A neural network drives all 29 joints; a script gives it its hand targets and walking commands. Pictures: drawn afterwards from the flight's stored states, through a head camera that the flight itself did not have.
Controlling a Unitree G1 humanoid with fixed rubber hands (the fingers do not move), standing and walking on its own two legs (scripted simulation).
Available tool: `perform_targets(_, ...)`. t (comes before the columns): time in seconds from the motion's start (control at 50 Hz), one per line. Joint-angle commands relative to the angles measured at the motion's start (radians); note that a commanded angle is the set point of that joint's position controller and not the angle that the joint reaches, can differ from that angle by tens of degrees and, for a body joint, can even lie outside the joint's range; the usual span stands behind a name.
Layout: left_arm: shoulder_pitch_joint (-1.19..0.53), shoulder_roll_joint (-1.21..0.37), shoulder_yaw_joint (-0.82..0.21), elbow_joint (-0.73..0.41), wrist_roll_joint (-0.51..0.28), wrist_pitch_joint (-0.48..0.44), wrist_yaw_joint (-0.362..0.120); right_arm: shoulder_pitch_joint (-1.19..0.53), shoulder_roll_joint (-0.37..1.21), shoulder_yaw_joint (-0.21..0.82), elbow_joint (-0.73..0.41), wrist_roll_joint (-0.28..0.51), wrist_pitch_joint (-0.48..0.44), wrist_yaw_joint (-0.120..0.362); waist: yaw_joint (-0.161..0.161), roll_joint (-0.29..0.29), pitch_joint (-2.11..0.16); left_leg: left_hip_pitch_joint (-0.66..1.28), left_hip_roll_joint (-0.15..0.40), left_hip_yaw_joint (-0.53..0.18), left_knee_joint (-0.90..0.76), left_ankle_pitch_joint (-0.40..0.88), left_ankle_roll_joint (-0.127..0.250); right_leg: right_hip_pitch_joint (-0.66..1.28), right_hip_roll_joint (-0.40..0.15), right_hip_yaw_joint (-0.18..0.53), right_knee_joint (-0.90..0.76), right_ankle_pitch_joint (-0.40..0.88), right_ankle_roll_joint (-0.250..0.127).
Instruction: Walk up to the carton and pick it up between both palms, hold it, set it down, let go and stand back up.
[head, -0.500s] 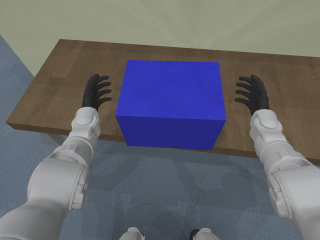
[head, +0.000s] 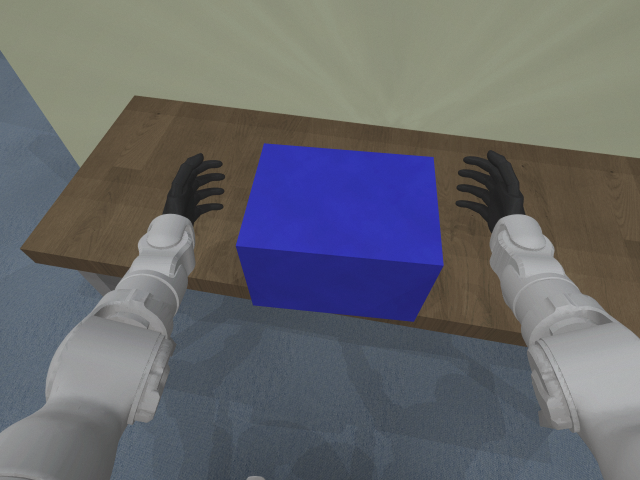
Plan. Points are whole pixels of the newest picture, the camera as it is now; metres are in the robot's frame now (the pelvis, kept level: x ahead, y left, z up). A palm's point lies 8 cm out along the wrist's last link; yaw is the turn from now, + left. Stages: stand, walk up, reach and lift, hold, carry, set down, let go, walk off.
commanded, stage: set down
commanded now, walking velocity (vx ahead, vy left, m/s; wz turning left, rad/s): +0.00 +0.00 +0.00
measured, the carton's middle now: (340, 233) +0.47 +0.01 -0.03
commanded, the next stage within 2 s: none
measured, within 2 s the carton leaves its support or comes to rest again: neither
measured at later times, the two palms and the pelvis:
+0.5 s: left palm (141, 340) +0.28 +0.26 -0.02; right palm (527, 370) +0.26 -0.22 -0.01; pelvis +0.00 +0.01 +0.01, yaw -2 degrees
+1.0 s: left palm (144, 365) +0.26 +0.25 -0.04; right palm (497, 361) +0.28 -0.20 -0.04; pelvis +0.02 +0.01 +0.02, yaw +3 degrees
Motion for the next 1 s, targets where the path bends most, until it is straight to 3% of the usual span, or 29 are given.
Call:
perform_targets(0.0,-0.165,0.136,0.106,-0.158,0.064,-0.096,-0.036,-0.148,-0.136,0.013,-0.151,0.004,-0.133,-0.038,-0.009,0.019,-0.553,0.182,-0.119,0.075,-0.018,0.454,0.014,0.585,0.063,0.04,0.028,0.531,0.017)
perform_targets(0.02,-0.21,0.172,0.141,-0.183,0.08,-0.108,-0.041,-0.195,-0.158,-0.008,-0.174,-0.005,-0.155,-0.049,-0.018,0.024,-0.558,0.186,-0.127,0.083,-0.03,0.456,0.008,0.592,0.06,0.038,0.025,0.556,0.028)
perform_targets(0.04,-0.001,0.125,0.167,-0.196,0.112,-0.121,-0.05,0.018,-0.121,0.03,-0.132,0.005,-0.181,-0.051,-0.01,-0.002,-0.507,0.244,-0.124,0.076,-0.026,0.517,0.003,0.638,0.065,0.043,0.02,0.618,0.029)
perform_targets(0.06,-0.141,0.176,0.184,-0.22,0.099,-0.12,-0.057,-0.131,-0.163,-0.018,-0.165,-0.015,-0.193,-0.059,-0.022,0.013,-0.491,0.241,-0.129,0.079,-0.049,0.467,0.003,0.582,0.064,0.034,-0.001,0.56,0.034)
perform_targets(0.12,-0.007,0.134,0.181,-0.343,0.097,-0.142,-0.049,0.003,-0.158,-0.024,-0.278,-0.025,-0.24,-0.061,-0.021,0.008,-0.453,0.338,-0.118,0.071,-0.05,0.477,-0.016,0.528,0.084,0.015,-0.052,0.426,0.018)
perform_targets(0.16,0.194,0.112,0.201,-0.451,0.109,-0.163,-0.047,0.19,-0.144,-0.024,-0.341,-0.029,-0.28,-0.059,-0.017,-0.007,-0.453,0.442,-0.109,0.063,-0.05,0.539,-0.03,0.539,0.098,0.009,-0.074,0.457,0.013)
perform_targets(0.18,0.115,0.126,0.207,-0.479,0.105,-0.162,-0.04,0.128,-0.153,-0.053,-0.373,-0.042,-0.284,-0.054,-0.027,0.016,-0.457,0.44,-0.113,0.066,-0.051,0.536,-0.039,0.521,0.102,0.006,-0.084,0.425,0.009)
perform_targets(0.26,0.43,0.099,0.206,-0.558,0.113,-0.172,-0.043,0.399,-0.124,-0.017,-0.486,-0.032,-0.305,-0.031,-0.004,-0.03,-0.343,0.472,-0.112,0.069,-0.085,0.477,-0.031,0.589,0.105,0.025,-0.119,0.374,0.0)
perform_targets(0.3,0.357,0.151,0.209,-0.581,0.077,-0.177,-0.039,0.321,-0.132,-0.046,-0.559,-0.048,-0.294,-0.019,0.008,-0.033,-0.279,0.422,-0.111,0.077,-0.113,0.351,-0.013,0.558,0.093,0.037,-0.14,0.255,0.005)
perform_targets(0.32,0.483,0.118,0.195,-0.594,0.081,-0.188,-0.043,0.477,-0.088,-0.01,-0.577,-0.041,-0.294,-0.015,0.021,-0.044,-0.21,0.432,-0.104,0.075,-0.129,0.311,-0.006,0.593,0.088,0.05,-0.146,0.223,-0.005)
perform_targets(0.34,0.373,0.153,0.176,-0.604,0.05,-0.192,-0.039,0.37,-0.105,-0.047,-0.623,-0.055,-0.287,-0.008,0.012,-0.029,-0.196,0.4,-0.104,0.076,-0.137,0.243,-0.001,0.562,0.083,0.048,-0.154,0.124,-0.003)
perform_targets(0.44,0.315,0.142,0.083,-0.594,-0.008,-0.211,-0.001,0.388,-0.055,-0.074,-0.672,-0.078,-0.221,0.023,0.021,0.021,-0.071,0.319,-0.083,0.055,-0.192,-0.1,0.018,0.479,0.058,0.08,-0.157,-0.199,-0.036)
perform_targets(0.48,0.012,0.176,0.026,-0.544,-0.068,-0.19,0.031,0.131,-0.081,-0.12,-0.675,-0.122,-0.159,0.037,0.015,0.065,-0.129,0.203,-0.078,0.031,-0.186,-0.285,0.018,0.4,0.046,0.077,-0.111,-0.338,-0.045)
perform_targets(0.54,-0.25,0.186,-0.058,-0.513,-0.154,-0.163,0.092,-0.048,-0.118,-0.199,-0.619,-0.165,-0.069,0.055,-0.025,0.108,-0.281,0.156,-0.073,-0.012,-0.151,-0.401,-0.004,0.296,0.041,0.067,-0.036,-0.359,-0.056)
perform_targets(0.58,-0.307,0.169,-0.073,-0.397,-0.178,-0.127,0.116,-0.136,-0.154,-0.214,-0.562,-0.166,-0.02,0.061,-0.024,0.126,-0.365,0.105,-0.072,-0.023,-0.115,-0.326,0.001,0.254,0.04,0.068,0.003,-0.268,-0.066)
perform_targets(0.62,-0.336,0.176,-0.062,-0.273,-0.166,-0.087,0.111,-0.217,-0.167,-0.203,-0.467,-0.126,0.0,0.054,-0.004,0.093,-0.468,0.056,-0.092,-0.009,-0.059,-0.095,0.017,0.262,0.04,0.073,0.041,-0.073,-0.063)
perform_targets(0.64,-0.137,0.132,-0.034,-0.252,-0.13,-0.067,0.096,-0.058,-0.154,-0.153,-0.422,-0.101,-0.012,0.047,0.027,0.049,-0.474,0.078,-0.099,-0.002,-0.033,0.063,0.017,0.332,0.049,0.074,0.055,0.083,-0.05)
perform_targets(0.66,0.048,0.086,0.012,-0.13,-0.035,-0.032,0.057,0.106,-0.117,-0.104,-0.233,-0.104,-0.013,0.036,0.021,0.016,-0.391,0.088,-0.112,0.012,-0.039,0.172,0.024,0.422,0.054,0.083,0.023,0.184,-0.044)
perform_targets(0.68,-0.151,0.178,0.08,-0.094,-0.004,-0.016,0.026,-0.115,-0.147,-0.111,-0.2,-0.09,-0.007,0.015,0.032,-0.017,-0.337,0.018,-0.123,0.021,-0.051,0.115,0.035,0.422,0.046,0.084,0.003,0.126,-0.015)
perform_targets(0.7,-0.079,0.14,0.099,-0.041,0.05,0.003,0.008,-0.027,-0.128,-0.051,-0.098,-0.054,0.003,0.004,0.044,-0.047,-0.277,0.015,-0.125,0.008,-0.086,0.091,0.055,0.491,0.043,0.108,-0.005,0.114,-0.011)
perform_targets(0.72,-0.003,0.094,0.097,-0.117,0.085,0.01,-0.003,0.064,-0.135,-0.003,-0.145,-0.021,-0.024,-0.008,0.043,-0.039,-0.324,0.121,-0.124,0.009,-0.097,0.213,0.053,0.556,0.054,0.099,-0.007,0.196,-0.007)
perform_targets(0.74,0.223,0.065,0.136,-0.102,0.16,0.032,-0.028,0.26,-0.118,0.04,-0.067,-0.016,-0.045,-0.021,0.047,-0.041,-0.279,0.246,-0.122,0.006,-0.086,0.375,0.023,0.608,0.066,0.083,-0.023,0.348,-0.004)
perform_targets(0.78,0.385,0.02,0.169,-0.303,0.204,0.005,-0.071,0.405,-0.081,0.009,-0.138,-0.032,-0.125,-0.044,0.006,-0.012,-0.258,0.468,-0.117,0.019,-0.071,0.583,-0.007,0.608,0.083,0.04,-0.059,0.523,0.015)
perform_targets(0.82,0.279,0.036,0.184,-0.387,0.2,0.009,-0.083,0.354,-0.112,-0.065,-0.141,-0.076,-0.168,-0.054,-0.021,0.032,-0.206,0.526,-0.1,0.015,-0.089,0.569,-0.03,0.513,0.09,0.002,-0.107,0.413,-0.006)
perform_targets(0.84,0.292,0.008,0.161,-0.332,0.197,0.042,-0.084,0.351,-0.118,-0.054,-0.085,-0.095,-0.154,-0.049,-0.036,0.022,-0.117,0.518,-0.092,0.015,-0.115,0.496,-0.029,0.497,0.095,0.004,-0.146,0.307,-0.028)
perform_targets(0.88,0.534,-0.013,0.152,-0.414,0.211,0.032,-0.082,0.538,-0.057,-0.033,-0.183,-0.095,-0.173,-0.046,-0.016,-0.019,-0.018,0.55,-0.089,0.017,-0.162,0.434,-0.027,0.542,0.089,0.008,-0.19,0.243,-0.026)
perform_targets(0.9,0.367,0.059,0.164,-0.522,0.179,-0.002,-0.071,0.386,-0.063,-0.094,-0.315,-0.129,-0.191,-0.046,-0.017,-0.003,-0.045,0.514,-0.098,0.034,-0.174,0.378,-0.027,0.522,0.081,0.013,-0.199,0.175,-0.016)
perform_targets(0.92,0.595,-0.004,0.158,-0.486,0.206,-0.005,-0.066,0.599,-0.034,-0.041,-0.26,-0.139,-0.2,-0.041,-0.016,0.003,0.014,0.561,-0.101,0.039,-0.184,0.398,-0.027,0.566,0.083,0.017,-0.218,0.21,-0.027)
perform_targets(0.98,0.689,0.019,0.179,-0.568,0.244,0.003,-0.06,0.633,-0.022,-0.096,-0.365,-0.226,-0.206,-0.045,-0.01,0.053,0.084,0.592,-0.106,0.064,-0.209,0.291,-0.025,0.58,0.081,0.017,-0.268,0.091,-0.029)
